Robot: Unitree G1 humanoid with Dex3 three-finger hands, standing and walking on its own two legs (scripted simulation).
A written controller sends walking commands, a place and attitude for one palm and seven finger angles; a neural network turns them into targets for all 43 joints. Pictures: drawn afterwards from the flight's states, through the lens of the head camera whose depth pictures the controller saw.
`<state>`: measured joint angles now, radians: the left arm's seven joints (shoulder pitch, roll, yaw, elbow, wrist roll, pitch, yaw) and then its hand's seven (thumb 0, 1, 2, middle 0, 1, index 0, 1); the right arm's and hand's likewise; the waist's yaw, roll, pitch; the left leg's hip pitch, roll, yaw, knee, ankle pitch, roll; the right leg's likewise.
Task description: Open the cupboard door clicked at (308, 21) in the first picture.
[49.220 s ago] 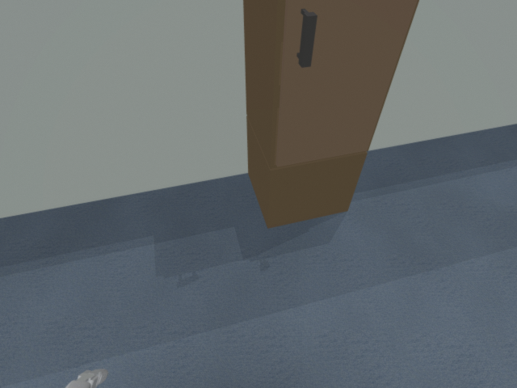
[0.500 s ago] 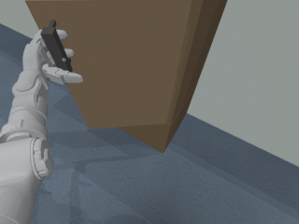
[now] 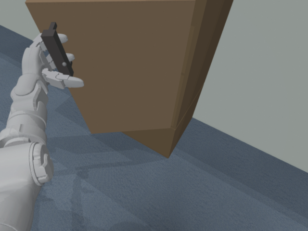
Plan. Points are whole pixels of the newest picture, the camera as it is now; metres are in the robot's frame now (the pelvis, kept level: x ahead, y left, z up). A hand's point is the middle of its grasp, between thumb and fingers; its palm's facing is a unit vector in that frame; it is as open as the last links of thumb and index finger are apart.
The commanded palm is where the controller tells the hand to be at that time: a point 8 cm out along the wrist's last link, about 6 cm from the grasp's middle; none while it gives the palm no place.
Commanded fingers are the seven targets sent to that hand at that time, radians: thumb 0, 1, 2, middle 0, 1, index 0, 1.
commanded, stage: close the thumb around the handle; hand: left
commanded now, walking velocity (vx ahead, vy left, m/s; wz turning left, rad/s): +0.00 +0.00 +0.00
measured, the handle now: (60, 51) +0.55 +0.22 +0.15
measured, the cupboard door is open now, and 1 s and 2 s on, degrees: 37 37 83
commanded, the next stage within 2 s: pull the door open along its arc in 0.72 s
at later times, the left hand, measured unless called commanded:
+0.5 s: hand (65, 63) +0.50 +0.20 +0.15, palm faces +0.04 -1.00 +0.01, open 7.9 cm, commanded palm +0.47 +0.25 +0.15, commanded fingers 0.00 0.90 0.90 -0.40 -1.35 -0.40 -1.35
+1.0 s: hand (66, 65) +0.49 +0.19 +0.15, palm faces +0.05 -1.00 +0.01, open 6.1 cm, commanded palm +0.45 +0.24 +0.15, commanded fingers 0.00 0.90 0.90 -0.40 -1.35 -0.40 -1.35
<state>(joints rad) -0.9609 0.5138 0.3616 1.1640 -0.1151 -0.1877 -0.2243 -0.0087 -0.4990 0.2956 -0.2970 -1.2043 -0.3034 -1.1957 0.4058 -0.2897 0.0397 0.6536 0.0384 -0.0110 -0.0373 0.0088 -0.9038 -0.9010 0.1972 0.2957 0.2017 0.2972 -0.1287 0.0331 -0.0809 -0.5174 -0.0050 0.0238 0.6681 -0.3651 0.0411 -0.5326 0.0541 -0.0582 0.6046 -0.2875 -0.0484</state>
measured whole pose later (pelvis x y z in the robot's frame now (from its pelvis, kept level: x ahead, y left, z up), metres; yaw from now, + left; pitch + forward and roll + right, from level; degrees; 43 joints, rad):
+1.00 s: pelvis +0.00 +0.01 +0.00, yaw -1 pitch +12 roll -2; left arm -0.88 0.45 0.36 1.05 -0.13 -0.18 -0.18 0.02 0.67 0.79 -0.33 -1.35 -0.34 -1.35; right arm 0.43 -0.28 0.03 0.65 0.03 -0.01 -0.02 0.01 -0.90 -0.90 0.20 0.30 0.20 0.30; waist -0.12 0.04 -0.10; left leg -0.50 -0.01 0.04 0.66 -0.37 0.05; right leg -0.52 0.05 -0.04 0.59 -0.29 -0.04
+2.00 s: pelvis -0.01 -0.04 +0.01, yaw +2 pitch -3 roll +0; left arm 0.07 -0.09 -0.24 -0.26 0.00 0.28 0.55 0.04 0.62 0.72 -0.31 -1.32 -0.31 -1.32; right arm 0.15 -0.20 0.02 0.65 -0.02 0.08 0.00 0.02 -0.90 -0.90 0.19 0.30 0.20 0.30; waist 0.01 0.08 -0.03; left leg -0.16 0.01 -0.02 0.51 -0.30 -0.01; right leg -0.18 0.07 -0.10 0.49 -0.27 -0.10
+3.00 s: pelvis -0.04 +0.01 +0.01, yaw +3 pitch -3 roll +0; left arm -0.20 -0.11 -0.30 -0.04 0.07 0.28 0.52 -0.01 -0.50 0.30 -0.41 -0.62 -0.34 -0.65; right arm 0.10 -0.15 0.04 0.67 -0.01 0.09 0.03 0.01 -0.90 -0.90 0.19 0.30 0.20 0.30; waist 0.05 0.03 0.01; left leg -0.23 -0.07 -0.03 0.59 -0.30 0.05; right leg -0.25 0.00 -0.09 0.58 -0.27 -0.04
